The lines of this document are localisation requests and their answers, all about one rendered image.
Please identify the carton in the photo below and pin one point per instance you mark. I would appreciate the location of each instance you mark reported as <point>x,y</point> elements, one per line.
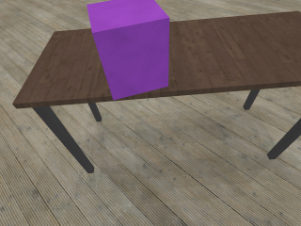
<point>132,39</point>

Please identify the table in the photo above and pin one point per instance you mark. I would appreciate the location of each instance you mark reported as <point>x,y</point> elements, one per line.
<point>225,54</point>

